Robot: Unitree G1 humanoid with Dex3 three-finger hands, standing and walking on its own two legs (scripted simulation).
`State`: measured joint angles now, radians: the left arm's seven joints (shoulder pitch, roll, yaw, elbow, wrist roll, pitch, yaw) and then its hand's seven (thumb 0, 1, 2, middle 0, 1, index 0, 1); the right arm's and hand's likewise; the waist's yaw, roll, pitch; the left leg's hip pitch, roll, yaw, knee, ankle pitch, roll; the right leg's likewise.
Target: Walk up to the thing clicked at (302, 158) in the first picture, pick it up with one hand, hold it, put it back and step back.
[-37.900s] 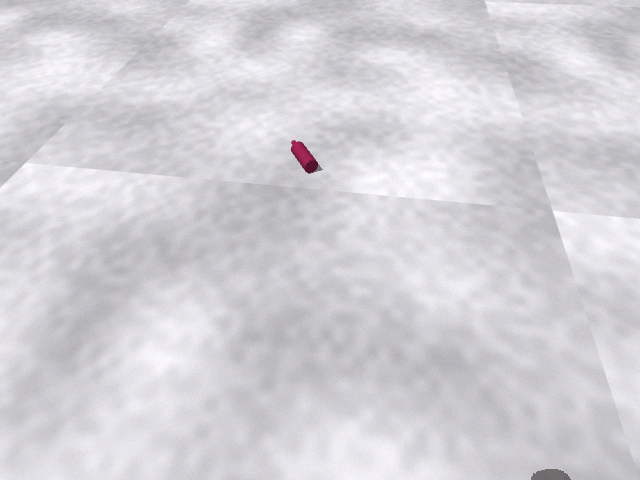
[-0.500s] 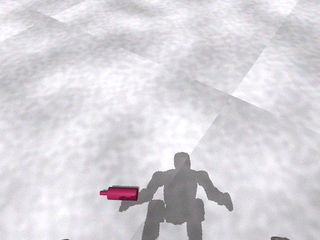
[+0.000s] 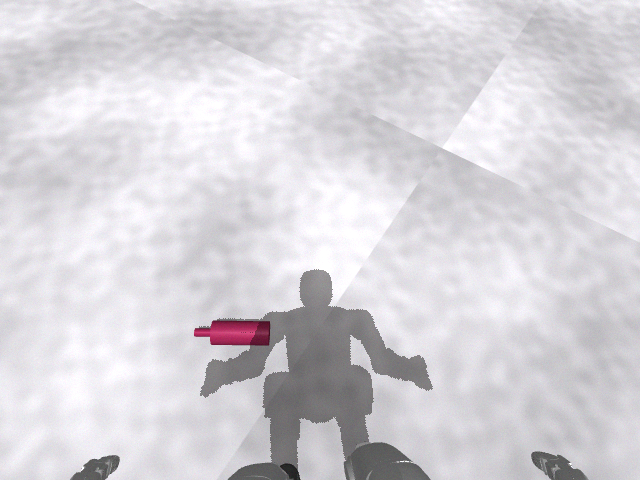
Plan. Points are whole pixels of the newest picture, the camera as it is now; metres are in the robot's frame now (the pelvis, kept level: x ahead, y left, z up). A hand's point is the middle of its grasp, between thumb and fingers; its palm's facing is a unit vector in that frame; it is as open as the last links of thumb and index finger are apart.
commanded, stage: step back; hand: left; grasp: from above
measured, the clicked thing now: (232, 332) +0.53 +0.22 -0.73
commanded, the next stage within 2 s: none
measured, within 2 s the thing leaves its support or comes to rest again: neither
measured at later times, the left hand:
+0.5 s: hand out of the picture -0.09 +0.22 -0.14, palm faces -0.02 -0.92 -0.39, open 7.4 cm
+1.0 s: hand out of the picture -0.19 +0.21 -0.14, palm faces +0.02 -0.91 -0.40, open 7.4 cm
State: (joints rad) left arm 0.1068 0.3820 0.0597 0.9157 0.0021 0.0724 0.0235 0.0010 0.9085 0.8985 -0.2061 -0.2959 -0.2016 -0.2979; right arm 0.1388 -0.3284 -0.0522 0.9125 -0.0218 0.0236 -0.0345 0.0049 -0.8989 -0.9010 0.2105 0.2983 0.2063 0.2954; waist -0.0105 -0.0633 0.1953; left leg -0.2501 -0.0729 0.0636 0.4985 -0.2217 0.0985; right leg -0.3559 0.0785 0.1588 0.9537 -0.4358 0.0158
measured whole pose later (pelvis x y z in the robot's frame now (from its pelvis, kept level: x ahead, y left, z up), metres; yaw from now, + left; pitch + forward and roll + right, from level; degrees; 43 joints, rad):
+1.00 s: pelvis -0.31 -0.07 -0.01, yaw -1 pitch -1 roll +0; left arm 0.16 0.41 0.10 0.78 0.01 0.06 0.00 0.00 0.91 0.90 -0.21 -0.30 -0.20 -0.30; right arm 0.13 -0.37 -0.03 0.81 -0.04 0.01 -0.03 0.01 -0.90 -0.90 0.21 0.30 0.21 0.30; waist 0.03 -0.01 0.15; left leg -0.36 0.06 -0.02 0.62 -0.24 -0.01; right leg -0.33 0.03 0.12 0.93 -0.49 0.01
